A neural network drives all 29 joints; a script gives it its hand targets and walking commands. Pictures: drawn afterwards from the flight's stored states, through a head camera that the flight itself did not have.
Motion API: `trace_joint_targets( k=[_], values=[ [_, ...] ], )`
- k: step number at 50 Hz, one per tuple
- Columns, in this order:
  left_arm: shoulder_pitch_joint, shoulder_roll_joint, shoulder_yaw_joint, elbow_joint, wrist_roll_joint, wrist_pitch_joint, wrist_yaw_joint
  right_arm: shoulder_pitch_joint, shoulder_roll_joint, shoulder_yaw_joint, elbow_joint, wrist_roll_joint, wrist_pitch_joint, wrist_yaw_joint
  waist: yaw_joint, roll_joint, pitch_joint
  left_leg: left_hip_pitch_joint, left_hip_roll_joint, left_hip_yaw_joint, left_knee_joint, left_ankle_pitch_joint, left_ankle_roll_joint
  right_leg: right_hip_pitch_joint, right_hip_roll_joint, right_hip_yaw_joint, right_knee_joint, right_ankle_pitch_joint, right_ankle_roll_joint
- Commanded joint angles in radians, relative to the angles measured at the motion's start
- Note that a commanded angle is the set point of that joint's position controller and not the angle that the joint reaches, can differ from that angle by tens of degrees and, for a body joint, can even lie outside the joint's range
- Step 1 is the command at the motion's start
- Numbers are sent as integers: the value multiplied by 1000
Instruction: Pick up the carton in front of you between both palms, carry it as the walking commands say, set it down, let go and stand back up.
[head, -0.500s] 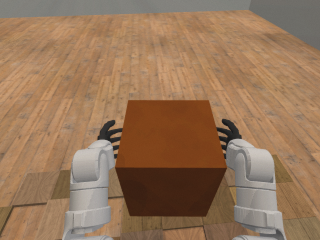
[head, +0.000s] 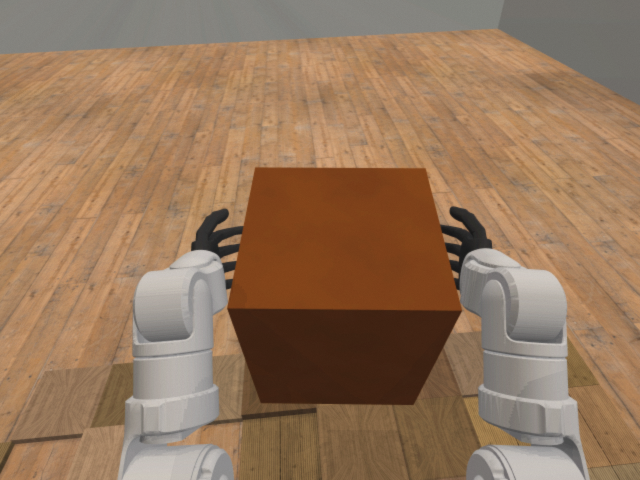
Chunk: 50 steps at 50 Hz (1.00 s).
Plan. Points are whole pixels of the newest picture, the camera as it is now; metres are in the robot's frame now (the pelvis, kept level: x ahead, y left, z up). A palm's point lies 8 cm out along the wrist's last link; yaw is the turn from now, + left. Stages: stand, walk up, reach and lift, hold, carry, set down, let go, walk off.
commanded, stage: carry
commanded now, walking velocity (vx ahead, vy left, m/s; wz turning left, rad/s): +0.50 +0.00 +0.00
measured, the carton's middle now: (338, 292) +0.36 -0.01 +0.10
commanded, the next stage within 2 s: none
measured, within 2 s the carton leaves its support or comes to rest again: neither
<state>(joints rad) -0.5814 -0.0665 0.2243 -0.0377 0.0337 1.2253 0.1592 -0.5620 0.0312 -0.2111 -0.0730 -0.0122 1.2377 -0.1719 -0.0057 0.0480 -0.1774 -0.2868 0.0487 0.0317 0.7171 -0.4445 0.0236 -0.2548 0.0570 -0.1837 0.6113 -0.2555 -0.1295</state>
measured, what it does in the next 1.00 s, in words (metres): climbs: left foot, then right foot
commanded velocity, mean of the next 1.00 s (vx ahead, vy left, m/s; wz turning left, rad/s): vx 0.50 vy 0.00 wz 0.00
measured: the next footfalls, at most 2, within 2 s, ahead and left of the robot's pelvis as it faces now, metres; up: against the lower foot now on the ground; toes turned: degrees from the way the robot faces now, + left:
left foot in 0.28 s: +0.34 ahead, +0.08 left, +0.02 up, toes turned +4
right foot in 0.76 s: +0.59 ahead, -0.10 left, +0.02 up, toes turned -8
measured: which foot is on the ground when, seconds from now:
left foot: up 0.00-0.26, down 0.28-0.78, up 0.80-1.00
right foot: down 0.00-0.30, up 0.32-0.74, down 0.76-1.00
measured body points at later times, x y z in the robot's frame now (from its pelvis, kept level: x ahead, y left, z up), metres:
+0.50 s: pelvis +0.26 +0.03 +0.03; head +0.33 +0.02 +0.47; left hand +0.65 +0.12 +0.14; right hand +0.59 -0.18 +0.14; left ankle +0.30 +0.08 -0.70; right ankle +0.23 -0.10 -0.61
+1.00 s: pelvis +0.57 -0.04 +0.03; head +0.61 -0.04 +0.48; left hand +0.93 +0.13 +0.13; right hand +0.93 -0.18 +0.14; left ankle +0.61 +0.09 -0.64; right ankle +0.55 -0.10 -0.70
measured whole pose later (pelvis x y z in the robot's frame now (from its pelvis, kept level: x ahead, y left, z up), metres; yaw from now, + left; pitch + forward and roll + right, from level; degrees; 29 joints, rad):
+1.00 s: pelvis +0.57 -0.04 +0.03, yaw -3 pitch +5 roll +0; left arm -0.57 -0.08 0.26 -0.02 0.03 1.17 0.15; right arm -0.57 0.12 -0.30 -0.07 -0.09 1.19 -0.15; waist 0.09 0.00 -0.02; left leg -0.64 0.03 0.01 1.00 -0.30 0.03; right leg -0.30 0.04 -0.11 0.48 -0.28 -0.10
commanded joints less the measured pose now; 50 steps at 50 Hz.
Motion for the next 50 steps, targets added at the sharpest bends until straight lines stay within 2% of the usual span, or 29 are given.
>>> trace_joint_targets(
  k=[1, 3, 5, 7, 9, 10, 11, 12, 13, 14, 15, 16, 17, 18, 19, 21, 24, 26, 31, 33, 34, 35, 36, 37, 38, 40, 44, 47, 50],
  values=[
    [-709, -790, -572, -144, -303, 7, -91, -690, 849, 540, -27, 267, -14, 77, 64, -97, -116, -605, -5, 41, 407, -75, -2, 503, -381, 519, -241, 494, -92],
    [-751, -833, -625, -176, -351, -3, -105, -630, 868, 517, 5, 221, -28, 73, 67, -79, -121, -613, -3, 63, 394, 10, -11, 507, -362, 457, -257, 549, -60],
    [-788, -851, -668, -209, -391, -17, -114, -614, 868, 512, -2, 185, -38, 69, 81, -106, -117, -642, -16, 97, 364, 54, -2, 537, -316, 381, -246, 657, -57],
    [-798, -843, -684, -233, -415, -28, -118, -617, 848, 519, -31, 167, -39, 62, 82, -121, -96, -564, -39, 140, 226, 115, 7, 475, -259, 305, -259, 759, -49],
    [-761, -830, -675, -222, -419, -27, -118, -583, 822, 521, -34, 146, -32, 52, 48, -152, -122, -272, -115, 211, -32, 282, 27, 333, -188, 164, -215, 1058, -15],
    [-722, -827, -667, -213, -416, -27, -118, -566, 813, 525, -42, 146, -29, 49, 15, -197, -174, -85, -178, 270, -98, 351, 29, 282, -186, 128, -147, 1204, 4],
    [-693, -825, -654, -192, -403, -27, -119, -536, 809, 531, -39, 144, -29, 50, -57, -198, -248, 131, -196, 281, -203, 470, 43, 229, -176, 54, 33, 1264, 40],
    [-690, -814, -644, -177, -384, -29, -119, -516, 812, 537, -47, 148, -31, 56, -132, -157, -346, 420, -98, 128, -176, 534, 109, 32, -132, 64, 283, 1005, 81],
    [-657, -823, -630, -156, -362, -27, -119, -523, 799, 560, -48, 170, -35, 63, -131, 129, -399, 655, 182, -311, -193, 861, 248, -266, 21, 94, 622, 62, 120],
    [-628, -781, -600, -136, -339, -22, -119, -528, 804, 574, -59, 183, -36, 67, -126, 180, -463, 668, 270, -538, -230, 886, 360, -356, 73, 197, 914, -207, 119],
    [-623, -776, -576, -118, -315, -21, -113, -589, 837, 613, -97, 226, -34, 78, -109, 86, -466, 645, 281, -552, -230, 747, 354, -424, 12, 303, 1010, -191, 81],
    [-628, -822, -559, -159, -294, -29, -110, -688, 903, 670, -175, 279, -43, 92, -96, -11, -399, 581, 245, -457, -229, 665, 287, -482, -50, 318, 922, -158, 44],
    [-639, -846, -558, -174, -277, -30, -110, -770, 950, 722, -236, 327, -54, 105, -91, -42, -349, 503, 225, -406, -264, 556, 239, -484, -81, 295, 818, -117, 56],
    [-643, -842, -547, -193, -256, -34, -105, -847, 983, 769, -311, 389, -62, 119, -64, -50, -336, 439, 217, -378, -308, 438, 204, -465, -98, 285, 744, -101, 60],
    [-646, -840, -547, -225, -248, -40, -99, -890, 1004, 792, -353, 430, -68, 129, -45, -52, -326, 378, 204, -337, -336, 376, 185, -419, -109, 269, 689, -91, 60],
    [-605, -776, -539, -230, -209, -42, -83, -825, 977, 780, -331, 457, -66, 138, -54, -24, -297, 348, 191, -269, -354, 435, 201, -414, -95, 205, 569, -96, 62],
    [-590, -718, -563, -255, -174, -38, -70, -733, 919, 750, -279, 445, -55, 144, -76, 35, -262, 377, 185, -232, -347, 537, 241, -473, -108, 181, 420, -46, 74],
    [-594, -694, -576, -268, -174, -27, -72, -726, 892, 736, -257, 434, -41, 146, -79, 51, -249, 399, 173, -187, -314, 619, 233, -478, -111, 167, 296, 60, 76],
    [-569, -667, -565, -183, -181, 18, -89, -652, 837, 671, -123, 368, -2, 144, -74, 69, -197, 328, 115, -43, -285, 687, 158, -261, -44, 48, -18, 197, 63],
    [-564, -685, -556, -119, -196, 32, -104, -634, 837, 638, -63, 325, 8, 139, -29, 58, -202, 296, 88, 30, -140, 811, 109, -113, -10, 5, -133, 249, 45],
    [-566, -693, -547, -90, -202, 36, -112, -622, 842, 622, -33, 303, 13, 135, 10, 27, -232, 218, 61, 69, -17, 768, 63, 47, -27, 25, -159, 262, 25],
    [-555, -705, -539, -62, -212, 37, -118, -637, 843, 606, -13, 285, 15, 132, 60, -62, -259, 34, 36, 76, 146, 585, 24, 249, -126, 167, -130, 342, -10],
    [-574, -706, -532, -47, -223, 34, -120, -636, 856, 592, 7, 271, 18, 129, 77, -271, -307, -215, -71, 60, 363, 147, -1, 442, -320, 478, -112, 564, -97],
    [-591, -737, -546, -40, -248, 29, -122, -616, 865, 573, 21, 252, 15, 124, 76, -344, -365, -388, -125, -6, 534, -96, 8, 546, -408, 669, -159, 506, -174],
    [-637, -791, -570, -55, -283, 19, -129, -640, 879, 560, 16, 234, 7, 119, 62, -250, -349, -440, -82, -57, 568, -47, 30, 509, -398, 665, -188, 388, -153],
    [-745, -908, -630, -126, -347, -6, -145, -715, 947, 562, -44, 242, -14, 111, 84, -112, -264, -442, -29, -59, 435, 39, 8, 419, -338, 533, -213, 424, -102],
    [-729, -995, -679, -96, -383, -42, -162, -582, 968, 548, 39, 168, -45, 108, 72, -121, -287, -421, -11, -46, 322, 127, 9, 360, -316, 455, -222, 368, -117],
    [-688, -1024, -706, -102, -385, -78, -176, -526, 988, 575, 22, 144, -80, 122, 90, -124, -279, -541, -3, -27, 246, 189, -1, 461, -315, 428, -217, 431, -134],
    [-686, -1020, -734, -163, -389, -106, -176, -534, 995, 616, -37, 150, -108, 126, 105, -115, -238, -485, -17, 18, 66, 271, -3, 400, -293, 356, -233, 512, -102]
  ],
)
